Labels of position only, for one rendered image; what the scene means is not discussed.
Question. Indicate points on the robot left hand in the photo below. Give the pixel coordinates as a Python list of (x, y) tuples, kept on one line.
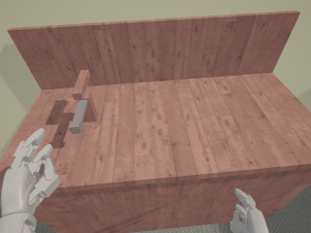
[(19, 180)]

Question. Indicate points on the counter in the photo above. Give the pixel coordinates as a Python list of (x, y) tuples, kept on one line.
[(180, 112)]

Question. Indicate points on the left robot forearm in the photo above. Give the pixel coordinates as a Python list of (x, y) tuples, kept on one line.
[(19, 222)]

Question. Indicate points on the robot right hand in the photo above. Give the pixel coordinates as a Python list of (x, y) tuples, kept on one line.
[(253, 219)]

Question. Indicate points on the tap lever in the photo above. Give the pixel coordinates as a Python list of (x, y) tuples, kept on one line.
[(76, 126)]

